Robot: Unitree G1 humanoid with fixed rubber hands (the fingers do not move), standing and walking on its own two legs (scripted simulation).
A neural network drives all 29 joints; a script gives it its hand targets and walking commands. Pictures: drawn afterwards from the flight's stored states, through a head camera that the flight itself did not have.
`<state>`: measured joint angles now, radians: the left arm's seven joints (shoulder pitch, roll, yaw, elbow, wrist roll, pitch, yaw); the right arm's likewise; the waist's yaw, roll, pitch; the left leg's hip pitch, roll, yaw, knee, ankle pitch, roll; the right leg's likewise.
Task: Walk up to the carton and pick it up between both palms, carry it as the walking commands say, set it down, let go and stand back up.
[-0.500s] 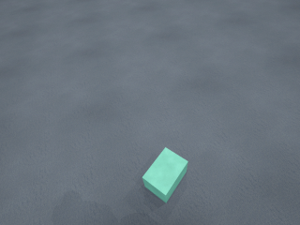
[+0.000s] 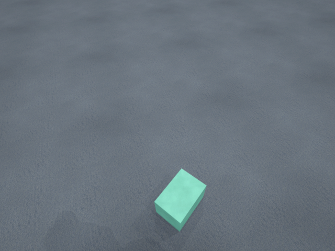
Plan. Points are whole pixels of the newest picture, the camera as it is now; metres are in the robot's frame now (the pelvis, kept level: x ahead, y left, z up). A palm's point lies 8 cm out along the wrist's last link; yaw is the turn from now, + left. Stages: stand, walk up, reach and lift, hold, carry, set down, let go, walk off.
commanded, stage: walk up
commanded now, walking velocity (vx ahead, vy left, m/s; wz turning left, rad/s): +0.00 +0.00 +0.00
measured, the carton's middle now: (180, 199) +0.47 -0.04 -0.69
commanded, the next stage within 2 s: none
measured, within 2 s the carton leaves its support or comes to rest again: neither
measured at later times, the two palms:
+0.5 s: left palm out of the picture +0.01 +0.30 -0.12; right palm out of the picture +0.04 -0.24 -0.14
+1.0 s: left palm (83, 172) +0.37 +0.30 -0.13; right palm out of the picture +0.01 -0.09 -0.16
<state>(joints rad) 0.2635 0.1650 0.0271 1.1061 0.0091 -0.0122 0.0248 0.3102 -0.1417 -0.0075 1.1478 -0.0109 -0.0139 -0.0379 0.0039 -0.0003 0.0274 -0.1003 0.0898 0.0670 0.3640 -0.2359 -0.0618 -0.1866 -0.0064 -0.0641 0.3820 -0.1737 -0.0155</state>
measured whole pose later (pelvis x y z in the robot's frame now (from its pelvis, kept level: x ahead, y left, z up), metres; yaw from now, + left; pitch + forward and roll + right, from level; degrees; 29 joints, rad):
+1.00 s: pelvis +0.14 +0.13 -0.02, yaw -26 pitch +2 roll +2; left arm 0.10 0.24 0.06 0.84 0.03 0.02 0.01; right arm 0.36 -0.21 -0.06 0.91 -0.02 0.02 -0.02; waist -0.04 0.00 0.08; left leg -0.20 0.04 0.28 0.65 -0.42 0.02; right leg -0.38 -0.01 -0.13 0.61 -0.22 -0.06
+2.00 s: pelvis +0.12 +0.16 +0.00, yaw -35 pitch +1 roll +1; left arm 0.20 0.21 0.03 0.86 0.02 0.00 0.04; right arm 0.21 -0.23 -0.06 0.92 -0.03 0.08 0.01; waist 0.01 0.03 0.04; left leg -0.32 0.00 0.05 0.78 -0.47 -0.02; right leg -0.22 -0.06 -0.06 0.45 -0.24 0.01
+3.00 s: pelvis +0.12 +0.18 +0.00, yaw -37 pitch -1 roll +0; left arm 0.25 0.15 0.02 1.03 0.01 -0.02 0.03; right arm 0.30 -0.19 -0.04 1.06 -0.01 0.01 -0.03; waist -0.01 0.03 0.03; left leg -0.12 0.05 0.07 0.36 -0.21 -0.03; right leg -0.13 0.03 -0.05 0.36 -0.20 -0.05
